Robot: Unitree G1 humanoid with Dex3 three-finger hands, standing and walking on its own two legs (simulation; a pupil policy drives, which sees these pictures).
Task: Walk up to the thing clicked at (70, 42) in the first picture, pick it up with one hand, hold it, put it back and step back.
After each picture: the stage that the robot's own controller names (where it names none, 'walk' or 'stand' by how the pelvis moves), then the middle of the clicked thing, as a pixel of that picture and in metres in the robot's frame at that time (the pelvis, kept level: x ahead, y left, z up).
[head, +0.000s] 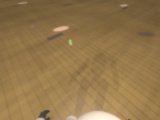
stand; (70, 42) +1.73 +0.49 -0.72
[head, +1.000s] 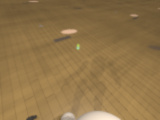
walk; (78, 46) +1.62 +0.19 -0.70
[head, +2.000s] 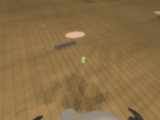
walk; (83, 60) +1.04 +0.07 -0.71
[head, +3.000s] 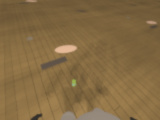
walk; (73, 82) +0.63 +0.15 -0.71
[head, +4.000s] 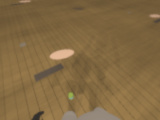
stand; (70, 96) +0.39 +0.18 -0.71
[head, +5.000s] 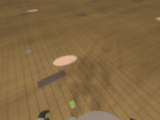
stand; (72, 104) +0.33 +0.20 -0.72
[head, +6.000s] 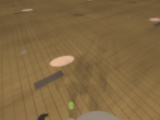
stand; (71, 105) +0.31 +0.20 -0.72
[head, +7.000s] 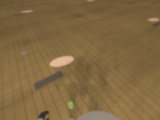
stand; (70, 104) +0.33 +0.21 -0.73
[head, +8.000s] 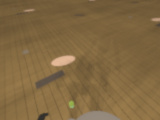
stand; (71, 104) +0.33 +0.20 -0.73
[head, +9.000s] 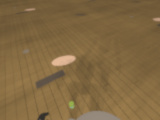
stand; (71, 104) +0.32 +0.20 -0.73
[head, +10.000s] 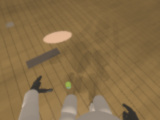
go down; (68, 85) +0.37 +0.19 -0.59
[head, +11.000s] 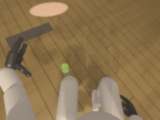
go down; (65, 68) +0.44 +0.19 -0.33
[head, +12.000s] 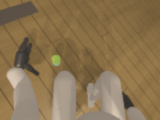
close in; (56, 60) +0.43 +0.20 -0.27
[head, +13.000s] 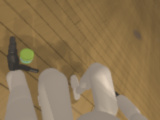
close; (26, 56) +0.43 +0.24 -0.23
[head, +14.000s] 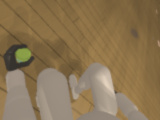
close; (23, 56) +0.42 +0.25 -0.23
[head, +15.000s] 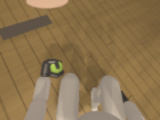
lift; (56, 69) +0.33 +0.23 -0.09
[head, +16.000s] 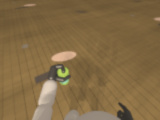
hold; (63, 76) +0.32 +0.18 +0.04
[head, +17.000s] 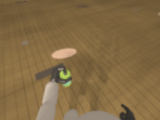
hold; (65, 78) +0.32 +0.17 -0.01
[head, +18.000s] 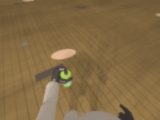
hold; (66, 78) +0.32 +0.17 -0.01
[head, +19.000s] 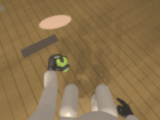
crouch; (63, 64) +0.40 +0.18 -0.08
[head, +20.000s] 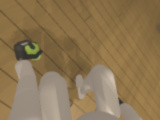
lower; (33, 52) +0.45 +0.23 -0.22
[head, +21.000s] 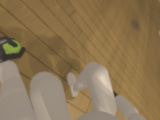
lower; (13, 49) +0.45 +0.27 -0.24
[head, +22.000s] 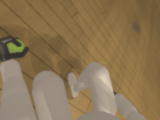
lower; (16, 49) +0.45 +0.26 -0.24
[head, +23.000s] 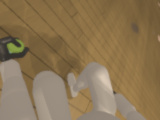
lower; (16, 49) +0.45 +0.26 -0.25
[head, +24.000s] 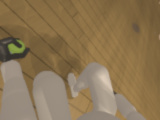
lower; (17, 49) +0.45 +0.26 -0.24
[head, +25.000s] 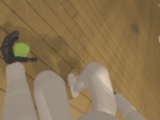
open; (20, 51) +0.44 +0.25 -0.24
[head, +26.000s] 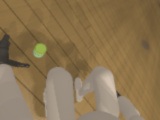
stand; (39, 51) +0.45 +0.23 -0.25
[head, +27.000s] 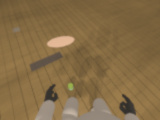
stand; (70, 86) +0.40 +0.17 -0.59
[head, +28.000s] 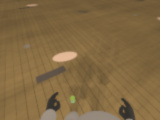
stand; (72, 99) +0.38 +0.17 -0.67
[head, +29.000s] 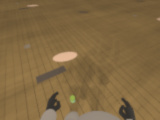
stand; (72, 99) +0.38 +0.17 -0.67
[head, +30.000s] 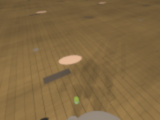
stand; (76, 100) +0.41 +0.16 -0.72
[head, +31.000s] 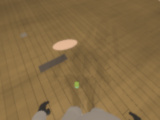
walk; (76, 85) +0.45 +0.12 -0.70
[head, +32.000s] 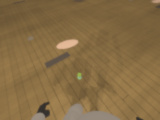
walk; (79, 76) +0.66 +0.17 -0.70
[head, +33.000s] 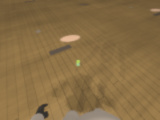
stand; (78, 63) +0.99 +0.18 -0.70
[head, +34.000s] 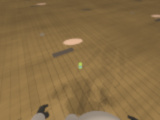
stand; (80, 65) +1.00 +0.16 -0.72
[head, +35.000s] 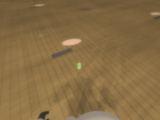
stand; (79, 65) +1.00 +0.18 -0.73
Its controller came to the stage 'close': yes
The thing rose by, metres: 0.71
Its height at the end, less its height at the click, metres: +0.00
